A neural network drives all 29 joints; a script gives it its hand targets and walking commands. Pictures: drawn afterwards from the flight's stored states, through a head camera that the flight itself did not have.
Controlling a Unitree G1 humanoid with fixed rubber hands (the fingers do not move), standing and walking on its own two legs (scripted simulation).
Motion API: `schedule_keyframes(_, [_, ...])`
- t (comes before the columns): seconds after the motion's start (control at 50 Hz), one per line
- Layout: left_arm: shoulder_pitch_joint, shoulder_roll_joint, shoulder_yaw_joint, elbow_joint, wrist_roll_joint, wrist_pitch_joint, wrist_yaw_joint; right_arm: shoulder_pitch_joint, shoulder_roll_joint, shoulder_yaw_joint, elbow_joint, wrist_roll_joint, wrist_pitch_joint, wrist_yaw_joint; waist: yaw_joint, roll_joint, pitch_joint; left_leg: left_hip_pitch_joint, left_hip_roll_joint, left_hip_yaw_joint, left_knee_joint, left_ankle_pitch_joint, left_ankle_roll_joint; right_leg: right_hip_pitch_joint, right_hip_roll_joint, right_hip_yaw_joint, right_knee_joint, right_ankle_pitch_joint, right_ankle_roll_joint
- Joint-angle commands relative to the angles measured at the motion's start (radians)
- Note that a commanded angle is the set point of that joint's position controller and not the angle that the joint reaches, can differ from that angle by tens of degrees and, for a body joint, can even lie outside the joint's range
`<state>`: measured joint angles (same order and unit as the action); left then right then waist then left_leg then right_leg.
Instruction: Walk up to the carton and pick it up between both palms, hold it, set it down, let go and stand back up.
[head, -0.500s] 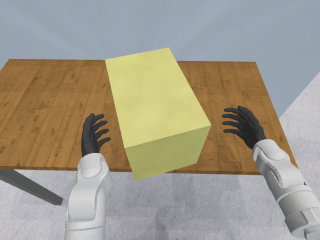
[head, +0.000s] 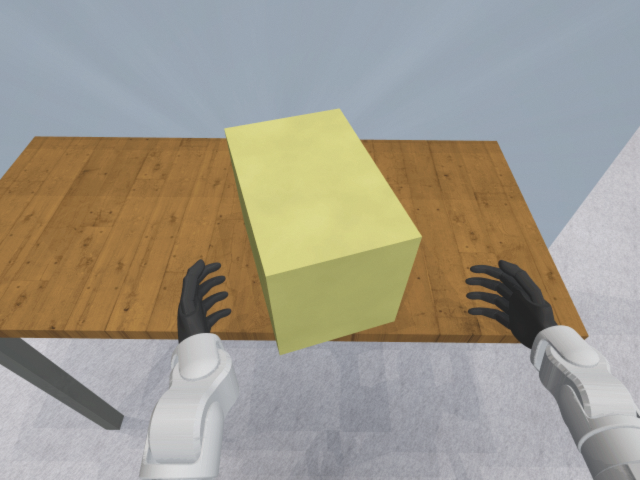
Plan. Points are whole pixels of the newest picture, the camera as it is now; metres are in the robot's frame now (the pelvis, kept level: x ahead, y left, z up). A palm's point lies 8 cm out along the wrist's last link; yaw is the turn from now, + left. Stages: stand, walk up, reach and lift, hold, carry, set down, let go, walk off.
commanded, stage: set down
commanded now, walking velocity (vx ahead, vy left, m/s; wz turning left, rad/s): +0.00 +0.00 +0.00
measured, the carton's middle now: (310, 226) +0.47 +0.06 +0.04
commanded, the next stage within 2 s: none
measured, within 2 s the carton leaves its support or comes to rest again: neither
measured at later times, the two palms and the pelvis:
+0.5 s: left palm (224, 359) +0.26 +0.15 +0.03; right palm (573, 382) +0.26 -0.27 +0.01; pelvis +0.05 -0.02 +0.00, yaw +0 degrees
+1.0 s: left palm (205, 380) +0.24 +0.17 +0.02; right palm (574, 401) +0.24 -0.26 +0.00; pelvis +0.06 +0.00 +0.00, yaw +0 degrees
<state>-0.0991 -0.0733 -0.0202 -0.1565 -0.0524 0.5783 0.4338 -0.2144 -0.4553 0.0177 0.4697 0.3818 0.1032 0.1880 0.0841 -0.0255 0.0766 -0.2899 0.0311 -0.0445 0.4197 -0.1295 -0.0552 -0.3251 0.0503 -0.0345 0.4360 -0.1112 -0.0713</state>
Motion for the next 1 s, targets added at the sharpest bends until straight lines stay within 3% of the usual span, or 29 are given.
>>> schedule_keyframes(0.0, [-0.235, -0.030, -0.058, -0.341, 0.013, -0.094, 0.002, -0.248, -0.262, -0.128, -0.281, 0.010, -0.101, 0.020, -0.025, -0.092, -0.454, 0.004, 0.012, -0.032, -0.081, -0.134, 0.072, 0.232, -0.088, 0.158, -0.136, -0.302, 0.033])
schedule_keyframes(0.06, [-0.173, -0.021, -0.072, -0.352, 0.009, -0.129, -0.009, -0.181, -0.289, -0.132, -0.322, 0.018, -0.138, 0.027, -0.034, -0.124, -0.444, 0.031, 0.001, -0.024, -0.072, -0.110, 0.075, 0.231, -0.085, 0.146, -0.139, -0.300, 0.030])
schedule_keyframes(0.1, [-0.149, -0.028, -0.071, -0.368, 0.027, -0.155, -0.007, -0.173, -0.292, -0.148, -0.321, 0.013, -0.164, 0.035, -0.034, -0.083, -0.449, 0.023, 0.002, -0.021, -0.069, -0.130, 0.070, 0.203, -0.078, 0.132, -0.120, -0.274, 0.024])
schedule_keyframes(0.14, [-0.022, -0.053, -0.109, -0.394, 0.027, -0.173, -0.016, -0.034, -0.306, -0.164, -0.329, 0.011, -0.185, 0.042, -0.069, -0.100, -0.394, 0.048, 0.009, -0.033, -0.077, -0.124, 0.063, 0.211, -0.075, 0.127, -0.128, -0.245, 0.019])
schedule_keyframes(0.16, [-0.133, -0.037, -0.095, -0.369, 0.021, -0.193, -0.014, -0.125, -0.312, -0.160, -0.331, 0.016, -0.193, 0.042, -0.062, -0.104, -0.401, 0.017, 0.005, -0.017, -0.059, -0.145, 0.074, 0.192, -0.080, 0.139, -0.121, -0.267, 0.022])
schedule_keyframes(0.2, [0.014, -0.056, -0.087, -0.408, 0.037, -0.229, -0.016, 0.001, -0.284, -0.129, -0.348, 0.039, -0.228, 0.053, -0.037, -0.104, -0.396, 0.040, 0.004, -0.017, -0.046, -0.083, 0.066, 0.223, -0.085, 0.140, -0.114, -0.227, 0.022])
schedule_keyframes(0.24, [0.092, -0.054, -0.087, -0.365, 0.055, -0.250, -0.022, 0.081, -0.293, -0.125, -0.332, 0.050, -0.253, 0.063, -0.049, -0.106, -0.359, 0.059, 0.004, -0.017, -0.044, -0.068, 0.063, 0.204, -0.087, 0.136, -0.120, -0.205, 0.020])
schedule_keyframes(0.3, [0.186, -0.067, -0.095, -0.390, 0.065, -0.304, -0.037, 0.141, -0.320, -0.109, -0.362, 0.068, -0.305, 0.058, -0.053, -0.126, -0.372, 0.078, 0.006, -0.013, -0.036, 0.064, 0.057, 0.260, -0.076, 0.117, -0.084, 0.034, 0.029])
schedule_keyframes(0.34, [0.312, -0.068, -0.079, -0.384, 0.085, -0.340, -0.053, 0.238, -0.308, -0.082, -0.384, 0.078, -0.349, 0.053, -0.059, -0.172, -0.345, 0.040, -0.006, -0.008, -0.027, 0.071, 0.058, 0.340, -0.085, 0.139, -0.078, 0.094, 0.041])
schedule_keyframes(0.36, [0.207, -0.058, -0.073, -0.359, 0.102, -0.358, -0.049, 0.161, -0.290, -0.069, -0.363, 0.082, -0.358, 0.048, -0.052, -0.150, -0.325, 0.005, -0.014, -0.005, -0.036, 0.014, 0.053, 0.305, -0.106, 0.151, -0.085, 0.060, 0.051])
schedule_keyframes(0.44, [0.285, -0.013, -0.044, -0.375, 0.102, -0.432, -0.051, 0.265, -0.279, -0.069, -0.409, 0.092, -0.421, 0.015, -0.040, -0.158, -0.337, -0.010, -0.019, -0.010, -0.043, 0.030, 0.046, 0.355, -0.148, 0.196, -0.067, 0.136, 0.076])
schedule_keyframes(0.48, [0.304, -0.001, -0.042, -0.403, 0.090, -0.468, -0.051, 0.280, -0.271, -0.054, -0.441, 0.107, -0.453, 0.006, -0.035, -0.161, -0.373, 0.000, -0.022, -0.014, -0.023, 0.057, 0.044, 0.372, -0.153, 0.196, -0.047, 0.272, 0.083])
schedule_keyframes(0.52, [0.439, -0.015, -0.080, -0.359, 0.086, -0.469, -0.077, 0.390, -0.294, -0.050, -0.370, 0.110, -0.466, 0.002, -0.070, -0.137, -0.329, 0.036, -0.025, -0.016, -0.045, 0.081, 0.031, 0.388, -0.145, 0.188, -0.054, 0.408, 0.091])
schedule_keyframes(0.54, [0.350, 0.011, -0.056, -0.381, 0.088, -0.495, -0.072, 0.309, -0.295, -0.046, -0.409, 0.118, -0.481, -0.004, -0.045, -0.157, -0.386, 0.028, -0.030, -0.014, -0.035, 0.086, 0.028, 0.393, -0.156, 0.199, -0.051, 0.427, 0.101])
schedule_keyframes(0.58, [0.442, 0.003, -0.067, -0.351, 0.091, -0.497, -0.095, 0.401, -0.301, -0.037, -0.361, 0.113, -0.485, -0.014, -0.081, -0.166, -0.337, 0.051, -0.030, -0.026, -0.050, 0.095, 0.018, 0.416, -0.156, 0.190, -0.053, 0.535, 0.115])
schedule_keyframes(0.6, [0.460, 0.007, -0.049, -0.375, 0.096, -0.503, -0.091, 0.425, -0.298, -0.026, -0.373, 0.115, -0.499, -0.014, -0.059, -0.145, -0.359, 0.050, -0.032, -0.031, -0.055, 0.129, 0.015, 0.442, -0.163, 0.190, -0.036, 0.633, 0.116])
schedule_keyframes(0.62, [0.473, -0.011, -0.077, -0.379, 0.094, -0.510, -0.094, 0.419, -0.323, -0.042, -0.339, 0.122, -0.504, -0.009, -0.085, -0.159, -0.331, 0.061, -0.024, -0.037, -0.057, 0.093, 0.015, 0.412, -0.156, 0.184, -0.053, 0.545, 0.120])
schedule_keyframes(0.64, [0.412, 0.004, -0.050, -0.373, 0.099, -0.528, -0.091, 0.378, -0.292, -0.015, -0.382, 0.130, -0.508, -0.011, -0.048, -0.140, -0.349, 0.067, -0.034, -0.026, -0.054, 0.104, 0.012, 0.395, -0.161, 0.187, -0.054, 0.536, 0.122])
schedule_keyframes(0.68, [0.486, -0.010, -0.063, -0.266, 0.117, -0.517, -0.116, 0.470, -0.272, -0.016, -0.292, 0.109, -0.492, -0.015, -0.088, -0.177, -0.274, 0.084, -0.036, -0.022, -0.062, 0.078, 0.016, 0.390, -0.166, 0.200, -0.084, 0.488, 0.126])
schedule_keyframes(0.7, [0.466, 0.006, -0.076, -0.330, 0.121, -0.521, -0.116, 0.460, -0.287, -0.020, -0.314, 0.113, -0.490, -0.012, -0.102, -0.174, -0.285, 0.073, -0.040, -0.028, -0.056, 0.075, 0.017, 0.402, -0.164, 0.205, -0.080, 0.490, 0.118])
schedule_keyframes(0.72, [0.425, 0.018, -0.053, -0.367, 0.108, -0.533, -0.105, 0.413, -0.293, -0.023, -0.349, 0.124, -0.500, -0.009, -0.069, -0.172, -0.300, 0.081, -0.036, -0.030, -0.055, 0.076, 0.017, 0.374, -0.172, 0.206, -0.084, 0.446, 0.122])
schedule_keyframes(0.74, [0.475, 0.007, -0.071, -0.334, 0.113, -0.526, -0.119, 0.471, -0.279, -0.024, -0.308, 0.107, -0.490, -0.012, -0.095, -0.172, -0.261, 0.074, -0.041, -0.020, -0.047, 0.064, 0.016, 0.375, -0.173, 0.216, -0.089, 0.426, 0.119])
schedule_keyframes(0.76, [0.477, 0.012, -0.057, -0.348, 0.108, -0.537, -0.110, 0.440, -0.275, -0.013, -0.339, 0.109, -0.495, -0.009, -0.071, -0.189, -0.280, 0.082, -0.042, -0.016, -0.052, 0.089, 0.023, 0.378, -0.162, 0.195, -0.079, 0.456, 0.119])
schedule_keyframes(0.78, [0.465, 0.015, -0.059, -0.300, 0.115, -0.530, -0.123, 0.465, -0.263, -0.021, -0.299, 0.095, -0.481, -0.016, -0.092, -0.199, -0.236, 0.071, -0.044, -0.018, -0.054, 0.063, 0.020, 0.377, -0.166, 0.220, -0.092, 0.419, 0.120])
schedule_keyframes(0.8, [0.443, 0.005, -0.060, -0.313, 0.124, -0.536, -0.117, 0.442, -0.251, -0.002, -0.299, 0.113, -0.479, -0.007, -0.077, -0.153, -0.243, 0.084, -0.051, -0.013, -0.051, 0.053, 0.015, 0.359, -0.172, 0.219, -0.101, 0.351, 0.120])
schedule_keyframes(0.84, [0.434, 0.010, -0.073, -0.262, 0.126, -0.526, -0.117, 0.425, -0.263, -0.032, -0.267, 0.102, -0.463, 0.007, -0.077, -0.160, -0.232, 0.077, -0.044, 0.001, -0.050, 0.031, 0.020, 0.323, -0.149, 0.210, -0.107, 0.242, 0.097])
schedule_keyframes(0.88, [0.418, 0.014, -0.064, -0.376, 0.116, -0.536, -0.091, 0.400, -0.274, -0.033, -0.338, 0.124, -0.466, 0.018, -0.037, -0.121, -0.254, 0.085, -0.042, 0.001, -0.052, 0.052, 0.015, 0.308, -0.144, 0.206, -0.113, 0.179, 0.077])
schedule_keyframes(0.92, [0.409, 0.030, -0.086, -0.182, 0.126, -0.497, -0.115, 0.393, -0.248, -0.053, -0.191, 0.087, -0.415, 0.021, -0.085, -0.122, -0.149, 0.071, -0.049, 0.021, -0.054, -0.021, 0.024, 0.250, -0.123, 0.213, -0.154, 0.001, 0.046])
schedule_keyframes(0.98, [0.354, 0.030, -0.090, -0.190, 0.109, -0.467, -0.116, 0.350, -0.242, -0.058, -0.224, 0.063, -0.390, 0.028, -0.071, -0.125, -0.101, 0.076, -0.049, 0.031, -0.051, -0.067, 0.030, 0.171, -0.119, 0.205, -0.181, -0.182, 0.036])
